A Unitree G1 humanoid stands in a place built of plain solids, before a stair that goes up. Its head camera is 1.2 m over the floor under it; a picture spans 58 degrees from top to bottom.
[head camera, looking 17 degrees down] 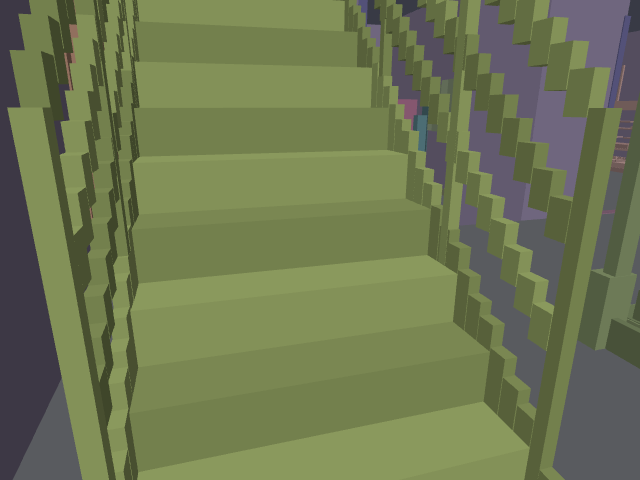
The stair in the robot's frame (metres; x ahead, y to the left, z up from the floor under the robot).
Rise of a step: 0.20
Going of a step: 0.23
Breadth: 1.24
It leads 16 degrees to the left of straight ahead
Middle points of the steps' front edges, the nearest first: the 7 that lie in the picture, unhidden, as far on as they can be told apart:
1.15 -0.03 0.40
1.37 0.03 0.60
1.59 0.09 0.80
1.81 0.16 1.00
2.03 0.22 1.20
2.25 0.28 1.40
2.47 0.34 1.60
